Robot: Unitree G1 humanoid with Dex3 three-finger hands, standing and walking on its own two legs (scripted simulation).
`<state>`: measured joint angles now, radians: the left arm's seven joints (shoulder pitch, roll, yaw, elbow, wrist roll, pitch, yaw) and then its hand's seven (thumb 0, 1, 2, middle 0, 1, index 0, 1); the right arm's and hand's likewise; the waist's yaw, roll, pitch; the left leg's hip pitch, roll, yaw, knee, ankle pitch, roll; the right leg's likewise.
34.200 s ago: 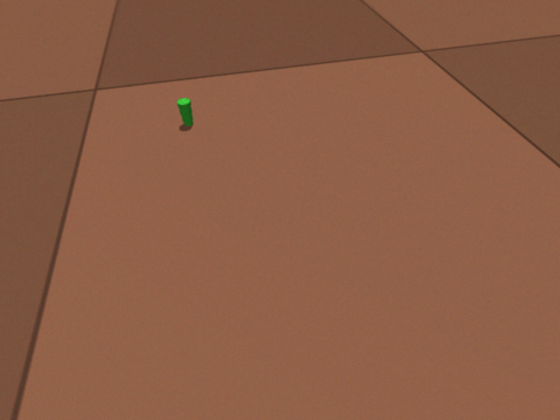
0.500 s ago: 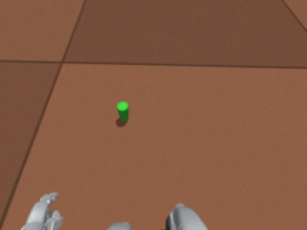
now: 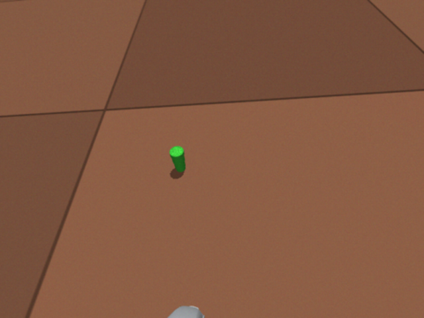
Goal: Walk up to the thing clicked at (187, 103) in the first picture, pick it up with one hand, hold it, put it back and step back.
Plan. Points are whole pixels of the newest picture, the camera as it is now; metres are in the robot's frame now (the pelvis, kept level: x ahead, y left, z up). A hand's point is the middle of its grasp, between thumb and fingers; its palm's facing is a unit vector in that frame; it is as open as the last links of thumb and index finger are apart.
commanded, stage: step back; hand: left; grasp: from the side
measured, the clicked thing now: (178, 160) +1.01 +0.30 -0.68
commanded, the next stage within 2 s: stand in 0.96 s
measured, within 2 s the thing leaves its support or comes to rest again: neither
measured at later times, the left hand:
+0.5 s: hand out of the picture +0.05 +0.26 -0.14, palm faces +0.07 -0.92 -0.39, open 7.4 cm
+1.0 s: hand out of the picture +0.10 +0.29 -0.15, palm faces +0.05 -0.93 -0.36, open 7.4 cm
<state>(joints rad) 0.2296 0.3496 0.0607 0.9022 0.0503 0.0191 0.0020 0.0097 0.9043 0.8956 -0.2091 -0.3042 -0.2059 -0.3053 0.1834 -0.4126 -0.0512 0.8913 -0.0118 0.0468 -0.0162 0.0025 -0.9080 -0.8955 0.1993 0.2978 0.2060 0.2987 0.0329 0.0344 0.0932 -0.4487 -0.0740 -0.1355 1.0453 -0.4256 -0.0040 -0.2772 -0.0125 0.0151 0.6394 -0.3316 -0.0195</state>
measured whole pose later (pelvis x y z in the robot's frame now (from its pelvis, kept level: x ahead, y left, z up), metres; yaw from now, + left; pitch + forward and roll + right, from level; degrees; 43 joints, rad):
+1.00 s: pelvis +0.03 +0.02 +0.00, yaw +3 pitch -2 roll +0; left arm 0.13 0.38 0.02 1.04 0.01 -0.01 0.00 0.01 0.91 0.90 -0.20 -0.30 -0.20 -0.30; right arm 0.06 -0.33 -0.01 1.04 -0.01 -0.01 0.00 0.00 -0.91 -0.90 0.20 0.30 0.21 0.30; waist 0.02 -0.01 0.09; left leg -0.27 0.04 0.02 0.56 -0.25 -0.02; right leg -0.20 -0.02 0.00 0.55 -0.32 0.02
